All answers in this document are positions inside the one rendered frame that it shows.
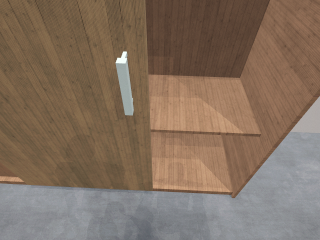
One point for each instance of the wardrobe door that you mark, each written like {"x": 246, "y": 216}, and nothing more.
{"x": 62, "y": 118}
{"x": 5, "y": 172}

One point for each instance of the handle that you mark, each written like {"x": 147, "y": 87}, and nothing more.
{"x": 124, "y": 83}

